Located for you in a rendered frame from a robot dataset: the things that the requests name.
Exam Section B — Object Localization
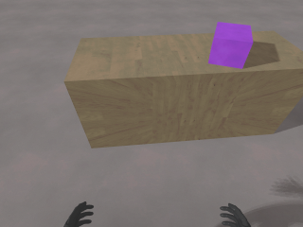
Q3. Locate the right robot hand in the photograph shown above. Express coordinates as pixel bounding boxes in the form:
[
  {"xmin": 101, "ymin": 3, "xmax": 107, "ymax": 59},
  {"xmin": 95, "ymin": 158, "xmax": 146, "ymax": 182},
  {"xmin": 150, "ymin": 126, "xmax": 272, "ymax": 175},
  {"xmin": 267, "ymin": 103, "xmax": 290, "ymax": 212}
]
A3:
[{"xmin": 220, "ymin": 203, "xmax": 251, "ymax": 227}]

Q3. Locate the carton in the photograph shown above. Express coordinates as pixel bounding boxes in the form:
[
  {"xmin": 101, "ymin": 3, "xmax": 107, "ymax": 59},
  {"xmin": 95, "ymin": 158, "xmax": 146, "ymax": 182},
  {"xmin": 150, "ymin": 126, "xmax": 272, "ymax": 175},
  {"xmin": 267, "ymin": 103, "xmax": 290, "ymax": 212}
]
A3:
[{"xmin": 208, "ymin": 22, "xmax": 253, "ymax": 69}]

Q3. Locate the left robot hand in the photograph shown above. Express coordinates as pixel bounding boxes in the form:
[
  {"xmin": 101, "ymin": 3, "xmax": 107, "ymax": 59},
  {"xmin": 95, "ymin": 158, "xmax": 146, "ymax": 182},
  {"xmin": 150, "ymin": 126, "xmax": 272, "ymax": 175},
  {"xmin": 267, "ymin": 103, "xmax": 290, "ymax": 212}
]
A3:
[{"xmin": 63, "ymin": 201, "xmax": 94, "ymax": 227}]

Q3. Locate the pedestal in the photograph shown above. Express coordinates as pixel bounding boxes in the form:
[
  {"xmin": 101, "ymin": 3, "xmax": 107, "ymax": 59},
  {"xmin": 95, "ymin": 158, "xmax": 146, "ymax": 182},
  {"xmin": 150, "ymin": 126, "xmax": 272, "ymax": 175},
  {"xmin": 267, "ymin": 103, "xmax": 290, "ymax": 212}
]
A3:
[{"xmin": 63, "ymin": 30, "xmax": 303, "ymax": 148}]

